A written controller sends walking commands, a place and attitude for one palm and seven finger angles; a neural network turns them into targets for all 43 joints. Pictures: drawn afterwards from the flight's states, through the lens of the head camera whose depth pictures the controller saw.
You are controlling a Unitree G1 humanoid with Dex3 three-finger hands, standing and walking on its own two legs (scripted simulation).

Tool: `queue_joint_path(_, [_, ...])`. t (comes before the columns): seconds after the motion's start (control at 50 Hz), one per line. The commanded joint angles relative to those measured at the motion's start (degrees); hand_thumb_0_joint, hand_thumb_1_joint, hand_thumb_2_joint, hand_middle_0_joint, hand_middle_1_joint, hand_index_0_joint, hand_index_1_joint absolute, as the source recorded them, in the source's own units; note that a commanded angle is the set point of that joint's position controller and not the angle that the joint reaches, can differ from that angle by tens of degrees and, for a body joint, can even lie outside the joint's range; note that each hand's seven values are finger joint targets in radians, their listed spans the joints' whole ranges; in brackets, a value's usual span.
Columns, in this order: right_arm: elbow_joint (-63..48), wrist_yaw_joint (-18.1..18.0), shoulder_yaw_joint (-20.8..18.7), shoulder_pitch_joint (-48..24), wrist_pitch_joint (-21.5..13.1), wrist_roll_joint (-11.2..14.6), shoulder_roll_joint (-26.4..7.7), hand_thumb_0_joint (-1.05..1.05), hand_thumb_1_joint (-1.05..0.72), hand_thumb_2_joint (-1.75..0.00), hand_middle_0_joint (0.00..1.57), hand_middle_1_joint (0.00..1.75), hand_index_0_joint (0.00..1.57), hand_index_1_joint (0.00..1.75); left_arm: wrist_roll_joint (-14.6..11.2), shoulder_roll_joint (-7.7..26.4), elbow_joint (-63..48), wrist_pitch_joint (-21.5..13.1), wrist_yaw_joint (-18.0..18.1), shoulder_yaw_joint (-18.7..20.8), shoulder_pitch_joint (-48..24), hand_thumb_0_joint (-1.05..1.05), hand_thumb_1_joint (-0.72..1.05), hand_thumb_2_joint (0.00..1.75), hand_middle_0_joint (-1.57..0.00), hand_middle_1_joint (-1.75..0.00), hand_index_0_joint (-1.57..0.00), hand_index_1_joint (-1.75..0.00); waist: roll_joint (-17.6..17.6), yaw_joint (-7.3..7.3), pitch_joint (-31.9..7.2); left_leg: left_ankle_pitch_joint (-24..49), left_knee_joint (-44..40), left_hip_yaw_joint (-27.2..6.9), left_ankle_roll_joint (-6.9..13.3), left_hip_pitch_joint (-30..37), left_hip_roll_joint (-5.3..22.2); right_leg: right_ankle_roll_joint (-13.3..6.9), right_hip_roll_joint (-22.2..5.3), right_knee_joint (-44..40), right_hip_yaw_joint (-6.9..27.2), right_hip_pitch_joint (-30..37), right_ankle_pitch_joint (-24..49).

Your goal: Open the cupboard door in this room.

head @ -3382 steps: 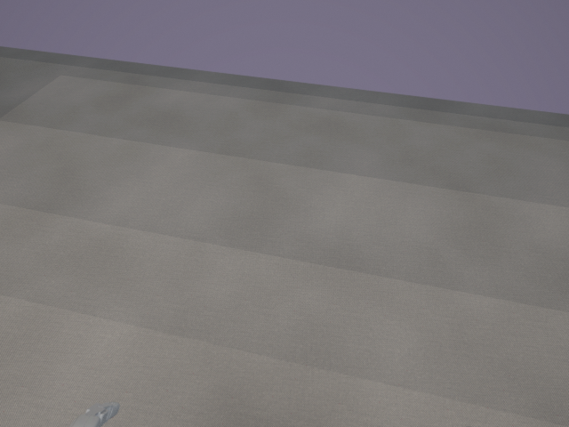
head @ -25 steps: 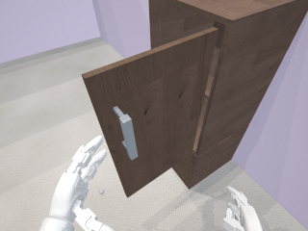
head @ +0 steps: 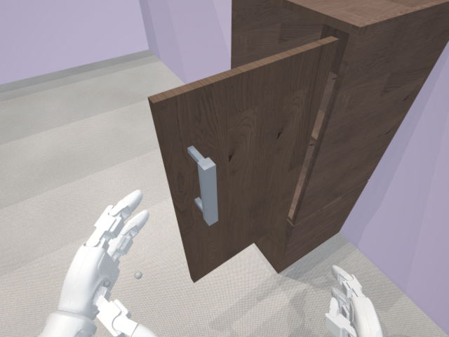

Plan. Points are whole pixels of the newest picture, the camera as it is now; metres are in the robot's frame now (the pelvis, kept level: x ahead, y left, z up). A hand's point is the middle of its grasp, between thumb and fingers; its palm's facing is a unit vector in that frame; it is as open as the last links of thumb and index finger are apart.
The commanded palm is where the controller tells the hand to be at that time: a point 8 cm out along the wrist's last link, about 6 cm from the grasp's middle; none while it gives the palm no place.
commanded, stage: draw the hand back to the body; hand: left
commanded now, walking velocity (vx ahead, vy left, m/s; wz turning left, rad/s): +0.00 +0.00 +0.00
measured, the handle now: (202, 187) +0.34 +0.07 +0.12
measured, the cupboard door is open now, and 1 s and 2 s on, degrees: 93 93 93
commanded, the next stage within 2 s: step back with the hand held close in 1.44 s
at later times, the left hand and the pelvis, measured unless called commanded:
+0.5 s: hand (91, 252) +0.19 +0.19 +0.15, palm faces +0.17 -0.95 -0.26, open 15.5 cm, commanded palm +0.15 +0.25 +0.17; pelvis +0.01 +0.01 +0.02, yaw -1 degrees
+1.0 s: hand (56, 216) +0.22 +0.24 +0.18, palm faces +0.41 -0.82 -0.40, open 9.8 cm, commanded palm +0.17 +0.28 +0.21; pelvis +0.03 -0.01 +0.04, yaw -1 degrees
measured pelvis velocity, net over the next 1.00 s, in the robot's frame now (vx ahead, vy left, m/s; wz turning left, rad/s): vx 0.03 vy -0.01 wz -0.02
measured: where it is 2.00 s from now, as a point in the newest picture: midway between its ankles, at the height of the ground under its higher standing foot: outside the picture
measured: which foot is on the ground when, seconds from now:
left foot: down 0.00-1.00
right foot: down 0.00-1.00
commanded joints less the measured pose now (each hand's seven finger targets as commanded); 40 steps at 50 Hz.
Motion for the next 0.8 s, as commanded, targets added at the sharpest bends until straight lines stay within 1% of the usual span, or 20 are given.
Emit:
queue_joint_path(0.0, [-10.51, -0.25, -2.36, -6.63, -3.28, 0.51, -5.73, 0.0, -0.9, -0.9, 0.2, 0.3, 0.2, 0.3, -0.81, 4.45, -15.05, -1.29, 1.56, 4.36, -2.98, 0.0, -0.5, 0.3, -0.15, -0.3, -0.15, -0.3, 0.17, 0.5, -3.93, 6.95, -11.04, -0.97, 0.93, 3.47, -0.25, -0.41, 0.82, -8.88, -0.57, 1.63, 5.52])
queue_joint_path(0.02, [-10.28, -0.3, -2.32, -6.77, -3.1, 0.56, -5.71, 0.0, -0.9, -0.9, 0.2, 0.3, 0.2, 0.3, -1.1, 5.58, -14.3, -0.2, 1.68, 5.97, -2.51, 0.0, -0.5, 0.3, -0.15, -0.3, -0.15, -0.3, -0.27, 0.88, -3.7, 6.76, -11.45, -1.13, 0.81, 3.17, -0.14, -0.46, 0.89, -9.08, -0.72, 2.11, 5.32])
queue_joint_path(0.06, [-10.12, -0.42, -2.16, -7.23, -2.8, 0.65, -5.91, 0.0, -0.9, -0.9, 0.2, 0.3, 0.2, 0.3, -1.47, 5.36, -13.67, 1.66, 1.29, 6.23, -2.57, 0.0, -0.5, 0.3, -0.15, -0.3, -0.15, -0.3, -1.87, 0.79, -2.71, 6.92, -11.99, -1.07, 0.89, 3.22, 0.02, -0.27, 0.92, -9.85, -0.83, 2.61, 5.44])
queue_joint_path(0.12, [-10.39, -0.45, -1.86, -7.45, -3.08, 0.74, -5.97, 0.0, -0.9, -0.9, 0.2, 0.3, 0.2, 0.3, -2.12, 5.14, -16.45, 3.39, 0.55, 6.22, -3.22, 0.0, -0.5, 0.3, -0.15, -0.3, -0.15, -0.3, 0.49, 0.98, -3.42, 8.59, -12.87, -1.18, 0.71, 4.89, 0.0, -0.38, 0.99, -9.99, -1.2, 3.52, 7.31])
queue_joint_path(0.14, [-10.15, -0.46, -1.83, -7.7, -3.19, 0.68, -6.12, 0.0, -0.9, -0.9, 0.2, 0.3, 0.2, 0.3, -2.17, 6.63, -15.81, 4.06, 0.61, 7.71, -2.71, 0.0, -0.5, 0.3, -0.15, -0.3, -0.15, -0.3, -1.21, 1.27, -3.4, 9.19, -12.86, -1.32, 0.79, 4.51, 0.08, -0.4, 1.08, -10.12, -1.21, 4.34, 7.84])
queue_joint_path(0.18, [-9.8, -0.64, -1.78, -7.28, -3.33, 0.76, -6.28, 0.0, -0.9, -0.9, 0.2, 0.3, 0.2, 0.3, -2.55, 7.5, -17.22, 4.53, 0.03, 8.69, -4.18, 0.0, -0.5, 0.3, -0.15, -0.3, -0.15, -0.3, -0.39, 0.96, -3.64, 10.23, -13.04, -1.19, 0.75, 5.59, 0.03, -0.36, 1.12, -10.56, -1.18, 4.47, 8.88])
queue_joint_path(0.24, [-9.37, -0.73, -1.75, -7.55, -3.9, 0.74, -6.32, 0.0, -0.9, -0.9, 0.2, 0.3, 0.2, 0.3, -3.21, 8.6, -17.39, 4.78, -0.51, 10.75, -3.37, 0.0, -0.5, 0.3, -0.15, -0.3, -0.15, -0.3, -0.68, 1.47, -3.86, 11.67, -13.31, -1.19, 0.7, 6.3, -0.07, -0.44, 1.37, -11.11, -1.23, 5.53, 10.27])
queue_joint_path(0.3, [-8.69, -0.83, -1.57, -7.16, -4.22, 1.02, -6.43, 0.0, -0.9, -0.9, 0.2, 0.3, 0.2, 0.3, -3.98, 8.33, -17.81, 4.95, -1.49, 10.96, -5.18, 0.0, -0.4, 0.34, -0.15, -0.3, -0.15, -0.3, 1.63, 0.88, -2.66, 11.94, -14.04, -1.19, 0.37, 7.45, -0.09, -0.42, 1.44, -11.87, -1.52, 5.29, 10.75])
queue_joint_path(0.34, [-8.3, -0.91, -1.61, -7.57, -4.62, 1.0, -6.72, 0.0, -0.9, -0.9, 0.2, 0.3, 0.2, 0.3, -4.4, 9.41, -16.83, 5.51, -1.88, 12.44, -5.22, 0.0, -0.32, 0.37, -0.16, -0.3, -0.16, -0.3, 0.05, 1.18, -2.63, 12.45, -14.2, -1.4, 0.5, 7.62, -0.02, -0.46, 1.56, -12.5, -1.38, 6.23, 11.28])
queue_joint_path(0.36, [-9.21, -2.14, -1.41, -8.19, -3.71, -0.19, -5.62, 0.0, -0.9, -0.9, 0.2, 0.3, 0.2, 0.3, 4.51, 14.85, -22.67, 3.82, 7.24, 12.59, -7.18, 0.0, -0.29, 0.39, -0.16, -0.3, -0.16, -0.3, 1.15, 3.22, -0.02, 11.77, -16.85, -0.93, 0.38, 6.76, 0.36, -1.19, 0.8, -14.88, 1.68, 8.66, 11.15])
queue_joint_path(0.38, [-8.68, -2.58, -1.21, -7.2, -3.19, -0.75, -4.76, 0.0, -0.9, -0.9, 0.2, 0.3, 0.2, 0.3, 5.49, 10.3, -18.9, 4.41, 11.08, 10.82, -2.67, 0.0, -0.26, 0.4, -0.16, -0.3, -0.16, -0.3, 0.4, 2.09, 2.48, 10.01, -17.55, -0.71, 0.05, 7.02, 0.33, -1.22, 0.41, -15.88, 1.38, 7.54, 9.39])
queue_joint_path(0.4, [-8.53, -2.48, -1.06, -7.03, -2.74, -0.94, -4.77, 0.0, -0.9, -0.9, 0.2, 0.3, 0.2, 0.3, 5.83, 7.88, -17.62, 4.9, 12.57, 9.13, -1.24, 0.0, -0.22, 0.42, -0.16, -0.3, -0.16, -0.3, -0.44, 1.75, 3.38, 8.99, -17.92, -0.89, -0.07, 6.81, 0.25, -1.16, 0.25, -16.2, 1.15, 7.37, 8.37])
queue_joint_path(0.42, [-8.01, -2.43, -1.2, -7.02, -2.06, -0.93, -4.99, 0.0, -0.9, -0.9, 0.2, 0.3, 0.2, 0.3, 6.66, 8.65, -17.9, 4.9, 13.9, 9.76, -1.79, 0.0, -0.18, 0.43, -0.16, -0.3, -0.16, -0.3, 0.7, 1.76, 2.78, 9.78, -18.35, -0.65, -0.02, 7.71, 0.52, -1.17, 0.13, -16.5, 1.16, 8.58, 9.0])
queue_joint_path(0.48, [-7.04, -2.51, -1.43, -7.69, -0.99, -1.36, -5.12, 0.0, -0.9, -0.9, 0.2, 0.3, 0.2, 0.3, 8.06, 11.2, -17.94, 3.93, 16.57, 12.25, -2.23, 0.0, -0.08, 0.48, -0.16, -0.3, -0.16, -0.3, -0.23, 2.06, 0.69, 12.19, -19.56, -0.05, 0.15, 10.44, 0.58, -1.1, -0.14, -17.98, 1.46, 11.63, 10.9])
queue_joint_path(0.54, [-5.77, -2.68, -1.44, -8.65, -0.61, -1.75, -5.23, 0.0, -0.9, -0.9, 0.2, 0.3, 0.2, 0.3, 8.88, 12.51, -17.16, 3.14, 18.06, 13.43, -3.81, 0.0, 0.02, 0.52, -0.17, -0.3, -0.17, -0.3, 1.51, 2.15, 0.96, 12.44, -21.0, 0.49, 0.3, 12.58, 0.46, -1.1, -0.33, -20.1, 1.79, 13.14, 10.83])
queue_joint_path(0.56, [-5.57, -2.73, -1.5, -8.88, -0.5, -1.79, -5.09, 0.0, -0.9, -0.9, 0.2, 0.3, 0.2, 0.3, 8.86, 12.29, -17.0, 3.0, 18.34, 13.44, -4.24, 0.0, 0.06, 0.54, -0.17, -0.3, -0.17, -0.3, 0.73, 1.94, 1.18, 12.47, -21.58, 0.5, 0.39, 13.29, 0.51, -0.97, -0.46, -20.58, 1.88, 13.3, 10.93])
queue_joint_path(0.6, [-4.88, -2.73, -1.71, -8.89, -0.46, -1.92, -5.18, 0.0, -0.9, -0.9, 0.2, 0.3, 0.2, 0.3, 9.2, 12.8, -17.49, 2.41, 18.83, 14.27, -4.73, 0.0, 0.13, 0.57, -0.17, -0.3, -0.17, -0.3, 2.08, 2.07, -0.03, 14.64, -22.15, 0.71, 0.38, 15.06, 0.49, -0.99, -0.47, -20.83, 1.76, 14.58, 12.81])
queue_joint_path(0.66, [-3.82, -2.74, -1.91, -9.56, -0.29, -2.16, -5.33, 0.0, -0.9, -0.9, 0.2, 0.3, 0.2, 0.3, 9.24, 13.43, -16.76, 2.11, 19.2, 15.54, -4.69, 0.0, 0.23, 0.62, -0.18, -0.3, -0.18, -0.3, 0.05, 2.25, -1.01, 18.57, -22.74, 1.06, 0.59, 17.02, 0.54, -0.83, -0.5, -21.53, 1.67, 16.7, 16.81])
queue_joint_path(0.7, [-3.25, -2.49, -1.94, -9.94, 0.11, -2.15, -5.35, 0.0, -0.9, -0.9, 0.2, 0.3, 0.2, 0.3, 9.24, 13.31, -15.74, 2.01, 19.2, 16.04, -4.99, 0.0, 0.31, 0.64, -0.18, -0.3, -0.18, -0.3, 0.59, 2.37, -0.05, 19.77, -23.64, 1.01, 0.44, 17.51, 0.59, -0.8, -0.4, -21.93, 1.5, 17.17, 17.53])
queue_joint_path(0.78, [-2.19, -2.39, -2.45, -10.55, 1.06, -2.18, -5.23, 0.0, -0.9, -0.9, 0.2, 0.3, 0.2, 0.3, 8.96, 14.55, -12.85, 1.89, 19.26, 18.98, -4.01, 0.0, 0.44, 0.7, -0.18, -0.3, -0.18, -0.3, -2.12, 2.92, 0.56, 22.46, -24.48, 1.53, 0.56, 18.2, 0.77, -0.64, -0.32, -22.67, 1.53, 18.86, 20.59])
